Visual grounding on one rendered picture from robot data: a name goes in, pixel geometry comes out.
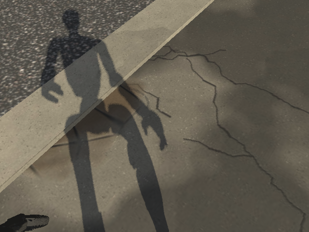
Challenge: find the robot left hand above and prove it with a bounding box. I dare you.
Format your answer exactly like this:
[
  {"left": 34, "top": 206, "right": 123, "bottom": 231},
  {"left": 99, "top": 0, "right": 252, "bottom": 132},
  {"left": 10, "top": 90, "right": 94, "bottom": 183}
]
[{"left": 0, "top": 214, "right": 49, "bottom": 232}]

